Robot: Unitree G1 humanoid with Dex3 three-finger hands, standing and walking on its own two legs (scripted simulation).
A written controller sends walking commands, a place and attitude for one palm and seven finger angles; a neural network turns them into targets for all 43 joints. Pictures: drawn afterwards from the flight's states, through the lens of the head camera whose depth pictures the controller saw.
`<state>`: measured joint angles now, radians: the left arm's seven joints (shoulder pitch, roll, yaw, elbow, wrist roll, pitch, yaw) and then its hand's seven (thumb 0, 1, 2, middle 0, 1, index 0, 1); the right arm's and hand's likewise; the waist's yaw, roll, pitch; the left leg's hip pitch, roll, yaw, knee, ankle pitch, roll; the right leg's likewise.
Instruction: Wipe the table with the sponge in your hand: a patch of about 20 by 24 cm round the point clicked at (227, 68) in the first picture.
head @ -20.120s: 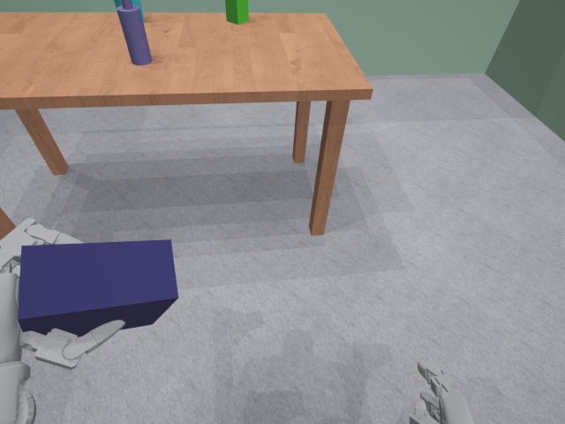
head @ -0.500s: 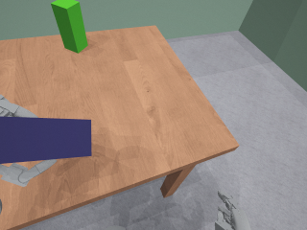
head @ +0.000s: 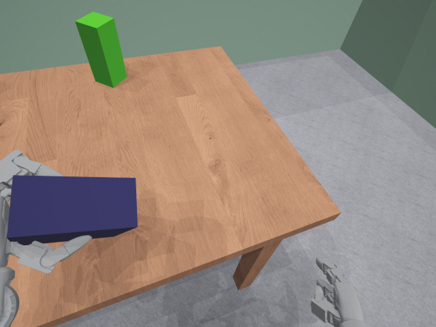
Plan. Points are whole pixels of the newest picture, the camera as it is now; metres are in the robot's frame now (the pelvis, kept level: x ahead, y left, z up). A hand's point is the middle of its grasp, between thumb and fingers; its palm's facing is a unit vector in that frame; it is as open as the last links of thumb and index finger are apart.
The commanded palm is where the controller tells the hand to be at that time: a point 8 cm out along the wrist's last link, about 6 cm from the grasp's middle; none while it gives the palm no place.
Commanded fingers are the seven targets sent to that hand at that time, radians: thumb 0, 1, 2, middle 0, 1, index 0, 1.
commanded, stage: look again from close up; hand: left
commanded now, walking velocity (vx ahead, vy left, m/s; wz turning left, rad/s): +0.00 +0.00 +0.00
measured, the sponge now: (92, 211) +0.24 +0.21 +0.13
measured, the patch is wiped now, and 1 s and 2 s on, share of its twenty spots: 0.00 0.00 0.00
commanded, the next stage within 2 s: shuffle to correct the standing spot in 0.08 s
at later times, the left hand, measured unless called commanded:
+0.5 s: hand (64, 226) +0.20 +0.22 +0.15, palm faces +0.34 -0.84 -0.42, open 10.4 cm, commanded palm +0.14 +0.25 +0.17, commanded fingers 0.00 0.10 1.30 -1.20 -1.60 -1.20 -1.60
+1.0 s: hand (99, 225) +0.21 +0.18 +0.15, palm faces +0.28 -0.85 -0.44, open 10.4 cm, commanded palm +0.15 +0.22 +0.17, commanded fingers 0.00 0.10 1.30 -1.20 -1.60 -1.20 -1.60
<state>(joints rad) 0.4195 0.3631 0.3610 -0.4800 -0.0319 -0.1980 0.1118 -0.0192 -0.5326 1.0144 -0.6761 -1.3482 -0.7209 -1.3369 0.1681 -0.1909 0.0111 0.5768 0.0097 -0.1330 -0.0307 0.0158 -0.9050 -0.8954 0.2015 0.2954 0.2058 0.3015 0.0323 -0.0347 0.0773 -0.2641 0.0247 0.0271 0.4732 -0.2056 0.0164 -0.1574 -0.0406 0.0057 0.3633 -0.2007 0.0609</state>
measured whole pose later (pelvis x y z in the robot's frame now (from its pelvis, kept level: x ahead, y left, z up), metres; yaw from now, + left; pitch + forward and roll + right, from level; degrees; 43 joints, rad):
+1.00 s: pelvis -0.02 -0.05 -0.01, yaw -1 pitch +2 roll -2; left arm 0.51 0.41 0.40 -0.59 -0.08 -0.18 0.08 -0.02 -0.53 1.02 -0.68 -1.35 -0.72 -1.34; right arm 0.22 -0.20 -0.03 0.57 0.01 -0.12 -0.04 0.02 -0.91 -0.90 0.20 0.30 0.20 0.30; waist 0.00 -0.01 0.09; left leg -0.38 0.11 -0.01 0.58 -0.23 -0.06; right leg -0.31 0.05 -0.01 0.53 -0.25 -0.02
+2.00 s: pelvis -0.10 -0.12 -0.01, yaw -3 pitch -2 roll +0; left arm 0.49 0.40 0.41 -0.56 -0.02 -0.19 0.15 -0.02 -0.54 1.02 -0.68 -1.34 -0.73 -1.33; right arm 0.26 -0.21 -0.05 0.62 0.01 -0.12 -0.03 0.02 -0.91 -0.90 0.20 0.29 0.20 0.30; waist -0.02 -0.06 0.10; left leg -0.25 -0.02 0.05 0.58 -0.29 0.04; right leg -0.30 -0.04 -0.02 0.70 -0.41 0.00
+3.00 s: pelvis -0.10 -0.12 +0.00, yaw -2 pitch -1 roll -1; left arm 0.41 0.36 0.34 -0.44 -0.02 -0.19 0.10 -0.02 -0.54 1.02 -0.68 -1.34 -0.73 -1.33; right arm 0.21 -0.19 0.03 0.60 -0.01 -0.14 -0.02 0.02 -0.90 -0.90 0.20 0.30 0.21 0.30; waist 0.03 -0.03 0.05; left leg -0.21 -0.01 0.02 0.42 -0.20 0.03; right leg -0.18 0.01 0.00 0.35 -0.16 0.01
